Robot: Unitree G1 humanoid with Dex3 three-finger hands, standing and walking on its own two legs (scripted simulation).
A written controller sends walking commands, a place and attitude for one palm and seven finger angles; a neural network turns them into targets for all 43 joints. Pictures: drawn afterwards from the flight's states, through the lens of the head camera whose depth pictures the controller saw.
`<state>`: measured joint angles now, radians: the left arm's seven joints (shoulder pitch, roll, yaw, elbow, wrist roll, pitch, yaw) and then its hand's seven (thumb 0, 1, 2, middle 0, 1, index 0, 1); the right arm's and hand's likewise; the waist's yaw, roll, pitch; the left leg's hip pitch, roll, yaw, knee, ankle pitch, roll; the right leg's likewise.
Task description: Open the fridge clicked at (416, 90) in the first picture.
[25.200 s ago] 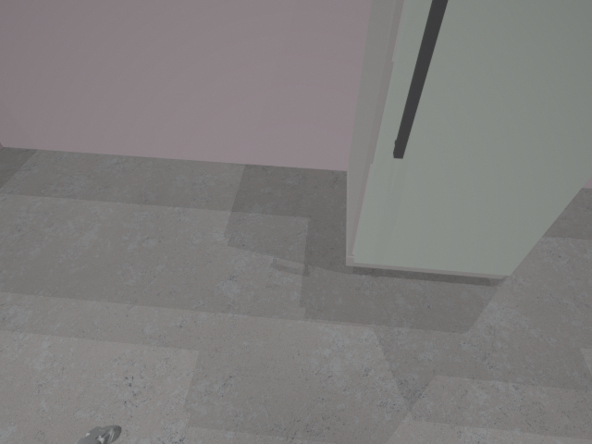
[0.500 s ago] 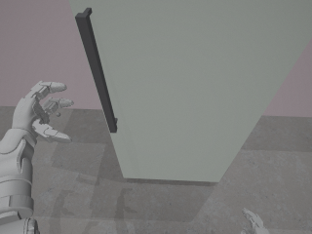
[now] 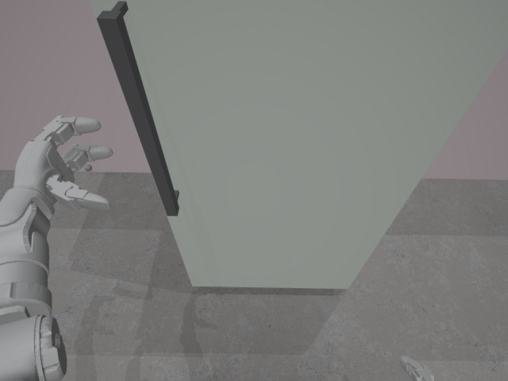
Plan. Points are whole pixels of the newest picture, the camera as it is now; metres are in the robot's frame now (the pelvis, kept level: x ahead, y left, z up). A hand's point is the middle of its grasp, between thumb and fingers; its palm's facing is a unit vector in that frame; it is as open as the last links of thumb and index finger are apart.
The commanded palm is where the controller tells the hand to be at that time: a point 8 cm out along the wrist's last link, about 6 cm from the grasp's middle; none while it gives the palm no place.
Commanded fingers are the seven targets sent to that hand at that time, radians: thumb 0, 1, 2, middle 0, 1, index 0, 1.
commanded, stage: move the hooked fingers beside the handle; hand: left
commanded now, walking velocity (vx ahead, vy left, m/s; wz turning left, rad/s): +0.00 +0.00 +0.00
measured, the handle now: (153, 134) +0.50 +0.20 +0.11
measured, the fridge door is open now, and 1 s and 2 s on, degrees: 0 0 0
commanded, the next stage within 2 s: feel for the door with the fingertips in 1.14 s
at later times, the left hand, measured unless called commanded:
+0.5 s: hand (89, 151) +0.43 +0.28 +0.13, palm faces +0.04 -1.00 +0.00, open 13.9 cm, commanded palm +0.40 +0.33 +0.13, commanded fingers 0.00 -0.50 0.30 -0.30 -1.20 -0.30 -1.20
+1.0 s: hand (94, 155) +0.43 +0.28 +0.12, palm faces +0.02 -1.00 +0.02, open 13.9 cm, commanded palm +0.40 +0.32 +0.13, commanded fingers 0.00 -0.50 0.30 -0.30 -1.20 -0.30 -1.20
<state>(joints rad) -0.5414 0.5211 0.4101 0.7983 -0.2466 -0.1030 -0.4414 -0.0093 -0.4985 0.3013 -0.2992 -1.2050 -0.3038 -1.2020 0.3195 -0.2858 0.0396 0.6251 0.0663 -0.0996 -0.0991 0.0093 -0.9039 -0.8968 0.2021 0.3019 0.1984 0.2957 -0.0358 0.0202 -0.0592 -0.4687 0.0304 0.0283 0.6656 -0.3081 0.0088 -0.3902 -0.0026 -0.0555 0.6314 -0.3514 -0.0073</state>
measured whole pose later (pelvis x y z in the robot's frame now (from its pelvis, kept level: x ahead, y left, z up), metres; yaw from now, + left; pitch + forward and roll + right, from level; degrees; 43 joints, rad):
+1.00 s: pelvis +0.00 +0.01 -0.01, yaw -1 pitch +11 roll -2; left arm -0.70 0.59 0.44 1.01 -0.21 -0.18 -0.45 -0.01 -0.50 0.30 -0.30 -1.20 -0.30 -1.20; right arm 0.34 -0.27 0.05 0.59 0.06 -0.02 -0.08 0.01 -0.90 -0.90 0.20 0.30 0.20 0.30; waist -0.08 0.01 -0.09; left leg -0.60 0.04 0.04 0.75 -0.34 0.03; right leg -0.51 0.00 -0.04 0.69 -0.36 0.01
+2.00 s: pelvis -0.01 +0.00 -0.01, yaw -1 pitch +10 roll -2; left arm -0.76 0.56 0.40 1.05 -0.20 -0.22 -0.39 -0.01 -0.50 0.30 -0.30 -1.20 -0.30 -1.20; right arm 0.36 -0.29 0.04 0.64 0.06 -0.01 -0.08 0.01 -0.90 -0.90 0.20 0.30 0.20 0.30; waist -0.09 0.01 -0.07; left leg -0.60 0.05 0.02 0.75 -0.33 0.00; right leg -0.52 0.02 -0.06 0.70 -0.36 -0.01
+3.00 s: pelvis +0.00 +0.00 -0.01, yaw +0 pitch +9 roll -2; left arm -0.71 0.45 0.33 0.93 -0.20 -0.18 -0.30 -0.01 -0.50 0.30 -0.30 -1.21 -0.30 -1.20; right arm 0.34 -0.27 0.04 0.62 0.06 0.00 -0.06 0.01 -0.91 -0.90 0.20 0.30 0.20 0.30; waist -0.07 0.02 -0.08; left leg -0.58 0.04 0.02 0.75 -0.34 0.01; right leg -0.49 0.01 -0.05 0.70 -0.37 -0.01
